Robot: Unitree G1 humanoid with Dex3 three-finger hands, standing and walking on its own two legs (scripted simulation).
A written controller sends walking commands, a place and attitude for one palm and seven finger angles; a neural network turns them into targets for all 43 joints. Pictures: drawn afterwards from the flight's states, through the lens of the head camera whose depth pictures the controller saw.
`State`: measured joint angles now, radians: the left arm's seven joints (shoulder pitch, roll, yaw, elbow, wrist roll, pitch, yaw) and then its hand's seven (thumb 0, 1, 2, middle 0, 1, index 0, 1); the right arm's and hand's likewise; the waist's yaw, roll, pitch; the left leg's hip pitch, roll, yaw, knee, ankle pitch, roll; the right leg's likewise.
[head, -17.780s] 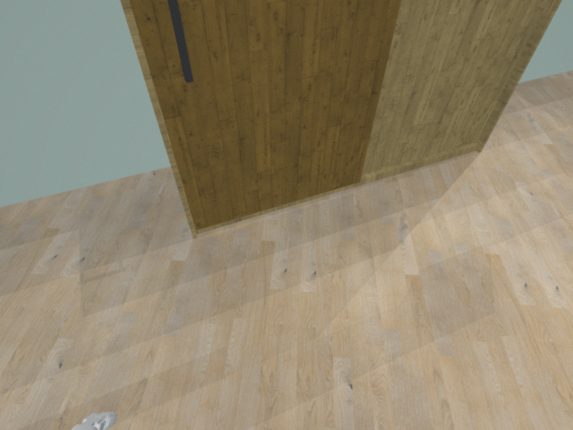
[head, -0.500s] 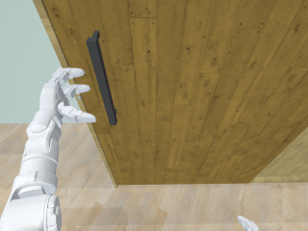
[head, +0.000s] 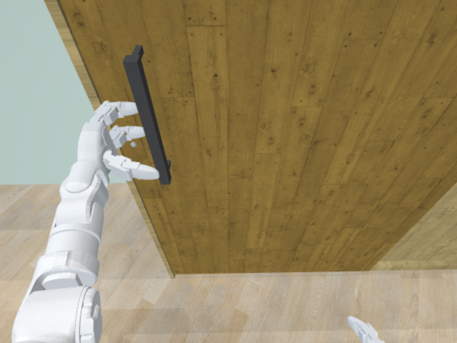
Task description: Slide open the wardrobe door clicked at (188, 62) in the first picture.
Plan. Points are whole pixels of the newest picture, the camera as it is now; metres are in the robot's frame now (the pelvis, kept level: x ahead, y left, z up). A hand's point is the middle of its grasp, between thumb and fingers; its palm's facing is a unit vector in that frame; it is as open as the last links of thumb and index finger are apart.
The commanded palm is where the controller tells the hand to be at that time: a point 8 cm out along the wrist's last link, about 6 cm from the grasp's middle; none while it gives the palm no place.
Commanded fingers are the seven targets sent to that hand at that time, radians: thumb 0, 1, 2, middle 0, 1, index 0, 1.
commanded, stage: feel for the door with the fingertips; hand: left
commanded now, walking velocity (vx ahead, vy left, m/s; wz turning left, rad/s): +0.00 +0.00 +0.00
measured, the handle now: (154, 125) +0.48 +0.16 +0.13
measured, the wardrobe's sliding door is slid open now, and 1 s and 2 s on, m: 0.00 0.00 0.00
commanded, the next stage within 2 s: slide the fingers in behind the handle in 0.40 s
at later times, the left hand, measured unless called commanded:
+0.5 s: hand (130, 138) +0.43 +0.19 +0.14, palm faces +0.03 -1.00 -0.01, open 13.7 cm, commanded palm +0.42 +0.24 +0.14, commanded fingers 0.00 -0.50 0.30 -0.30 -1.20 -0.30 -1.20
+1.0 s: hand (132, 144) +0.42 +0.18 +0.14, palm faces +0.01 -1.00 +0.01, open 13.9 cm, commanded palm +0.39 +0.23 +0.14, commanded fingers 0.00 -0.50 0.30 -0.30 -1.20 -0.30 -1.20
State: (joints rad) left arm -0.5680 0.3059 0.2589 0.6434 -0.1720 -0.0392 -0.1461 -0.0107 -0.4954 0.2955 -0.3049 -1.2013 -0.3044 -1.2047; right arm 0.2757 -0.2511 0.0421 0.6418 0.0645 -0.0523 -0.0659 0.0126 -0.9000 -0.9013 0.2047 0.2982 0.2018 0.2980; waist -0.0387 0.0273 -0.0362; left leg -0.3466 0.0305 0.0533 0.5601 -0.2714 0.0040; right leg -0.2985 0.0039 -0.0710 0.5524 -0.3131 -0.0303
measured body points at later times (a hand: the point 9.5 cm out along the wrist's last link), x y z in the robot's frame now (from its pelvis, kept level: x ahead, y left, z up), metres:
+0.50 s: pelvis +0.00 +0.00 +0.00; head +0.03 +0.00 +0.45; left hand +0.43 +0.24 +0.14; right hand +0.08 -0.26 -0.12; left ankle +0.01 +0.12 -0.73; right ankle -0.02 -0.10 -0.73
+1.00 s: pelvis +0.00 +0.01 +0.00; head +0.02 +0.01 +0.45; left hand +0.41 +0.24 +0.14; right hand +0.10 -0.24 -0.11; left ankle +0.01 +0.12 -0.73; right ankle -0.02 -0.10 -0.73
